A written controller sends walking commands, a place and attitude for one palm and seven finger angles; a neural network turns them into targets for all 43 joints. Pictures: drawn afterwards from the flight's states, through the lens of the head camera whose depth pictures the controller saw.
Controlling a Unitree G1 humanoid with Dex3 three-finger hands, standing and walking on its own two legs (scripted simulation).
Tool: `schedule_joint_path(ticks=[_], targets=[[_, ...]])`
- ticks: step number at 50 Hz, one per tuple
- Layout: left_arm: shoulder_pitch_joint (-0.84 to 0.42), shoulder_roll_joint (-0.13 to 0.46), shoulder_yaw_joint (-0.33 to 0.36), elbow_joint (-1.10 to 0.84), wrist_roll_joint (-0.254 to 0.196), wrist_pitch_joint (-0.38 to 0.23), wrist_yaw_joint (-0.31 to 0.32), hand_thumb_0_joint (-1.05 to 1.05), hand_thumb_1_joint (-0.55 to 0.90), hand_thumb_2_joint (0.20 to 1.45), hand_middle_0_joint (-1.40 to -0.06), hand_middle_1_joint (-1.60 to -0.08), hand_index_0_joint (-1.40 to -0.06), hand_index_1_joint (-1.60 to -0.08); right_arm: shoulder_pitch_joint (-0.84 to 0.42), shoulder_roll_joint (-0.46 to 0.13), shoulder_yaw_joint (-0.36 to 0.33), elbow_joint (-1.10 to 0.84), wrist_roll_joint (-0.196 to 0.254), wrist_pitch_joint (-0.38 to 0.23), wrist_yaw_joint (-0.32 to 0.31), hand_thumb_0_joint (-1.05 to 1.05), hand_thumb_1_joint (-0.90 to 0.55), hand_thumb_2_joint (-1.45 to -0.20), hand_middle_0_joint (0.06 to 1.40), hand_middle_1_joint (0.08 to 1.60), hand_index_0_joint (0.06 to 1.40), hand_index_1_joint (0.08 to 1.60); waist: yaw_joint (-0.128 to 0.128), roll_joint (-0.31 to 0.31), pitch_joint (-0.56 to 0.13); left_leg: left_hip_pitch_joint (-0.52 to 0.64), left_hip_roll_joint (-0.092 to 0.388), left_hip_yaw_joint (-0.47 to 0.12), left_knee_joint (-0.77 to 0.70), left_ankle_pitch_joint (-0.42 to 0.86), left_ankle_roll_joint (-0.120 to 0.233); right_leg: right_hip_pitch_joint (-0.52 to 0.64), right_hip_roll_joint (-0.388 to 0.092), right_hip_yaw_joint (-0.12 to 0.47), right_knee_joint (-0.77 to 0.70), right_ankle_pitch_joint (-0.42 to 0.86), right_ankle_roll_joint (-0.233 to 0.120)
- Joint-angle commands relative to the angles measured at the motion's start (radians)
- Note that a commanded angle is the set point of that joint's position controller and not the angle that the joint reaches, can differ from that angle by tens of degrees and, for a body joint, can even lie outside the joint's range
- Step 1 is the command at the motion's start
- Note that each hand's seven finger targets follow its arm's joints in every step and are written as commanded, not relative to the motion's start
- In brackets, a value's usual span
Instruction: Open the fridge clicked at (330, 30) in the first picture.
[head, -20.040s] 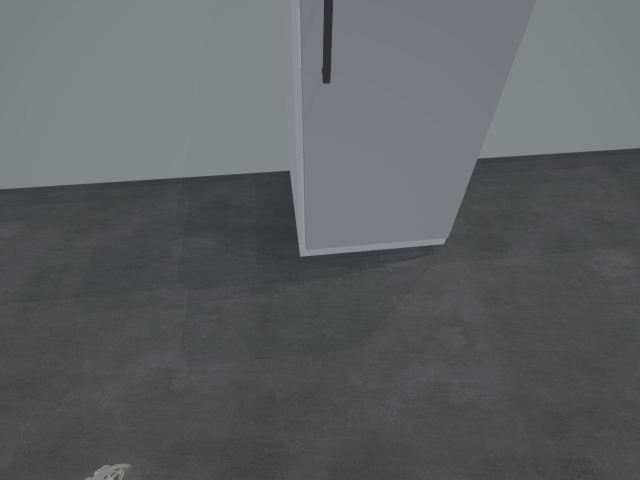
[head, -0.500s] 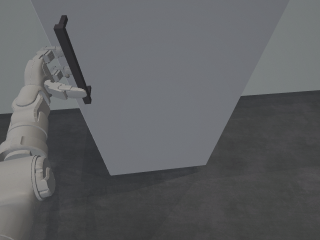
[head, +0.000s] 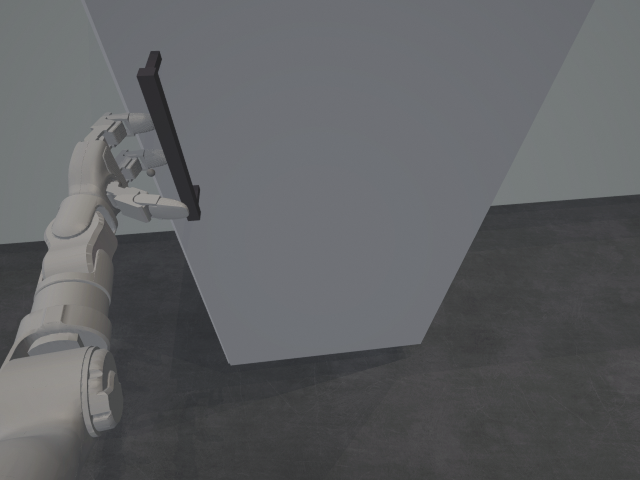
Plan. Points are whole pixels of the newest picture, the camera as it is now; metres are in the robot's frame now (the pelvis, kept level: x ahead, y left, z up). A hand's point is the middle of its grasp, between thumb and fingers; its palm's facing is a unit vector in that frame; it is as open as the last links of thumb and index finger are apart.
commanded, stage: slide the fingers in behind the handle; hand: left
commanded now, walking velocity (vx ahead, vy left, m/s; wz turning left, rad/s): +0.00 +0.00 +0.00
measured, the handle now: (176, 146) +0.51 +0.19 +0.15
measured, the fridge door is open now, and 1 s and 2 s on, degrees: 0 0 0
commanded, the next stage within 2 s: grip the handle and tug to test in 1.44 s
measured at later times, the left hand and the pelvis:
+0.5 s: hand (180, 168) +0.46 +0.18 +0.15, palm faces +0.10 -0.99 +0.02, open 14.0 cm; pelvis -0.01 +0.00 +0.00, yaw +1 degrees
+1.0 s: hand (189, 171) +0.45 +0.16 +0.16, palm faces +0.11 -0.99 +0.01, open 14.0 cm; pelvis -0.01 -0.02 +0.00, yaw +1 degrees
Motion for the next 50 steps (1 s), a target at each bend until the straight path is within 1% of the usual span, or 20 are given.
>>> schedule_joint_path(ticks=[1,3,6,9,11,13,16,20,22,24,26,28,29,32,38,41,44,45,47,50], targets=[[-0.485,0.157,-0.01,-0.318,-0.026,-0.052,0.03,0.0,-0.5,0.3,-0.3,-1.2,-0.3,-1.2,-0.008,-0.155,-0.061,-0.108,0.006,-0.044,-0.008,0.0,-0.9,-0.9,0.2,0.3,0.2,0.3,0.005,0.04,-0.287,0.264,0.035,-0.114,-0.075,0.358,-0.021,0.043,-0.002,0.016,-0.049,0.279,-0.009],[-0.507,0.157,-0.006,-0.319,-0.025,-0.051,0.051,0.0,-0.5,0.3,-0.3,-1.2,-0.3,-1.2,-0.004,-0.157,-0.061,-0.098,0.002,-0.049,-0.012,0.0,-0.9,-0.9,0.2,0.3,0.2,0.3,-0.003,-0.005,-0.273,0.263,0.037,-0.119,-0.075,0.35,-0.02,0.039,-0.002,0.013,-0.054,0.265,-0.007],[-0.585,0.14,-0.036,-0.298,0.005,-0.047,0.08,0.0,-0.5,0.3,-0.3,-1.2,-0.3,-1.2,-0.021,-0.15,-0.053,-0.079,0.001,-0.056,-0.016,0.0,-0.9,-0.9,0.2,0.3,0.2,0.3,-0.018,0.019,-0.239,0.25,0.031,-0.126,-0.089,0.277,-0.024,0.009,-0.008,0.015,-0.059,0.215,-0.007],[-0.595,0.135,-0.042,-0.279,0.027,-0.056,0.105,0.0,-0.5,0.3,-0.3,-1.2,-0.3,-1.2,-0.026,-0.146,-0.051,-0.073,-0.004,-0.063,-0.014,0.0,-0.9,-0.9,0.2,0.3,0.2,0.3,-0.013,0.062,-0.267,0.28,0.03,-0.133,-0.087,0.289,-0.032,-0.006,-0.011,0.014,-0.053,0.2,-0.011],[-0.589,0.133,-0.035,-0.217,0.031,-0.056,0.108,0.0,-0.5,0.3,-0.3,-1.2,-0.3,-1.2,-0.024,-0.145,-0.048,-0.068,-0.005,-0.066,-0.014,0.0,-0.9,-0.9,0.2,0.3,0.2,0.3,-0.008,0.047,-0.255,0.259,0.029,-0.132,-0.087,0.273,-0.035,-0.003,-0.012,0.014,-0.052,0.195,-0.013],[-0.603,0.122,-0.045,-0.192,0.029,-0.062,0.107,0.0,-0.5,0.3,-0.3,-1.2,-0.3,-1.2,-0.016,-0.147,-0.049,-0.066,-0.007,-0.067,-0.015,0.0,-0.9,-0.9,0.2,0.3,0.2,0.3,-0.016,0.013,-0.274,0.258,0.028,-0.13,-0.082,0.284,-0.032,0.008,-0.012,0.012,-0.05,0.211,-0.012],[-0.575,0.101,-0.049,-0.192,0.024,-0.07,0.101,0.0,-0.5,0.3,-0.3,-1.2,-0.3,-1.2,-0.017,-0.145,-0.052,-0.072,-0.006,-0.072,-0.009,0.0,-0.9,-0.9,0.2,0.3,0.2,0.3,0.001,0.036,-0.331,0.289,0.028,-0.129,-0.072,0.36,-0.041,0.026,-0.01,0.014,-0.035,0.26,-0.015],[-0.559,0.13,-0.02,-0.148,0.021,-0.065,0.099,0.0,-0.5,0.3,-0.3,-1.2,-0.3,-1.2,-0.003,-0.15,-0.054,-0.071,-0.006,-0.064,-0.004,0.0,-0.9,-0.9,0.2,0.3,0.2,0.3,0.001,-0.026,-0.29,0.219,0.023,-0.112,-0.071,0.341,-0.03,0.056,-0.009,0.016,-0.038,0.285,-0.011],[-0.58,0.129,-0.021,-0.161,0.025,-0.067,0.103,0.0,-0.5,0.3,-0.3,-1.2,-0.3,-1.2,-0.006,-0.147,-0.054,-0.074,-0.007,-0.062,-0.003,0.0,-0.9,-0.9,0.2,0.3,0.2,0.3,-0.001,-0.011,-0.281,0.205,0.019,-0.104,-0.073,0.314,-0.025,0.061,-0.01,0.021,-0.043,0.285,-0.01],[-0.562,0.148,-0.005,-0.211,0.029,-0.082,0.112,0.0,-0.5,0.3,-0.3,-1.2,-0.3,-1.2,-0.006,-0.147,-0.057,-0.083,-0.008,-0.06,-0.001,0.0,-0.9,-0.9,0.2,0.3,0.2,0.3,0.014,0.008,-0.325,0.22,0.017,-0.102,-0.068,0.349,-0.023,0.088,-0.009,0.025,-0.035,0.311,-0.012],[-0.583,0.128,-0.024,-0.261,0.032,-0.095,0.119,0.0,-0.5,0.3,-0.3,-1.2,-0.3,-1.2,-0.004,-0.14,-0.059,-0.08,-0.009,-0.059,0.002,0.0,-0.9,-0.9,0.2,0.3,0.2,0.3,0.007,0.036,-0.347,0.252,0.019,-0.102,-0.062,0.38,-0.026,0.082,-0.006,0.024,-0.033,0.326,-0.012],[-0.571,0.092,-0.05,-0.269,0.028,-0.099,0.122,0.0,-0.5,0.3,-0.3,-1.2,-0.3,-1.2,0.0,-0.139,-0.062,-0.08,-0.009,-0.062,0.003,0.0,-0.9,-0.9,0.2,0.3,0.2,0.3,-0.002,0.027,-0.336,0.264,0.023,-0.102,-0.056,0.406,-0.024,0.074,-0.004,0.023,-0.037,0.334,-0.01],[-0.55,0.127,-0.019,-0.278,0.027,-0.1,0.123,0.0,-0.5,0.3,-0.3,-1.2,-0.3,-1.2,0.001,-0.142,-0.066,-0.073,-0.009,-0.06,0.004,0.0,-0.9,-0.9,0.2,0.3,0.2,0.3,0.01,0.024,-0.346,0.264,0.024,-0.101,-0.058,0.414,-0.024,0.088,-0.002,0.025,-0.037,0.345,-0.01],[-0.515,0.12,-0.011,-0.269,0.016,-0.079,0.123,0.0,-0.5,0.3,-0.3,-1.2,-0.3,-1.2,-0.007,-0.141,-0.066,-0.074,-0.007,-0.056,0.003,0.0,-0.9,-0.9,0.2,0.3,0.2,0.3,0.016,-0.008,-0.334,0.228,0.015,-0.084,-0.07,0.362,-0.016,0.129,-0.003,0.03,-0.048,0.355,-0.008],[-0.511,0.157,-0.001,-0.225,0.032,-0.041,0.129,0.0,-0.5,0.3,-0.3,-1.2,-0.3,-1.2,-0.019,-0.14,-0.057,-0.077,-0.001,-0.042,-0.008,0.0,-0.9,-0.9,0.2,0.3,0.2,0.3,0.005,-0.043,-0.222,0.133,0.004,-0.064,-0.09,0.235,0.001,0.14,-0.017,0.041,-0.078,0.306,-0.001],[-0.534,0.158,0.005,-0.244,0.026,-0.054,0.128,0.0,-0.5,0.3,-0.3,-1.2,-0.3,-1.2,-0.026,-0.135,-0.056,-0.082,-0.002,-0.044,-0.011,0.0,-0.9,-0.9,0.2,0.3,0.2,0.3,0.006,-0.029,-0.264,0.145,-0.001,-0.06,-0.088,0.231,0.003,0.159,-0.019,0.052,-0.077,0.318,0.0],[-0.553,0.106,-0.043,-0.283,0.018,-0.081,0.117,0.0,-0.5,0.3,-0.3,-1.2,-0.3,-1.2,-0.031,-0.127,-0.056,-0.083,-0.002,-0.053,-0.009,0.0,-0.9,-0.9,0.2,0.3,0.2,0.3,-0.001,0.02,-0.318,0.188,-0.002,-0.057,-0.075,0.27,0.001,0.164,-0.019,0.055,-0.068,0.357,-0.001],[-0.554,0.138,-0.016,-0.276,0.018,-0.086,0.117,0.0,-0.5,0.3,-0.3,-1.2,-0.3,-1.2,-0.027,-0.13,-0.058,-0.076,-0.001,-0.055,-0.009,0.0,-0.9,-0.9,0.2,0.3,0.2,0.3,0.002,0.011,-0.319,0.189,-0.002,-0.059,-0.069,0.268,0.002,0.161,-0.018,0.057,-0.068,0.357,-0.001],[-0.527,0.093,-0.051,-0.247,0.014,-0.079,0.107,0.0,-0.5,0.3,-0.3,-1.2,-0.3,-1.2,-0.032,-0.128,-0.056,-0.08,0.001,-0.054,-0.008,0.0,-0.9,-0.9,0.2,0.3,0.2,0.3,-0.001,-0.008,-0.307,0.176,-0.003,-0.057,-0.075,0.254,0.001,0.161,-0.018,0.054,-0.069,0.354,0.001],[-0.535,0.087,-0.05,-0.211,0.007,-0.06,0.105,0.0,-0.5,0.3,-0.3,-1.2,-0.3,-1.2,-0.032,-0.133,-0.056,-0.076,0.003,-0.054,-0.008,0.0,-0.9,-0.9,0.2,0.3,0.2,0.3,-0.006,-0.035,-0.274,0.161,-0.004,-0.062,-0.078,0.236,0.003,0.144,-0.02,0.05,-0.075,0.337,0.004]])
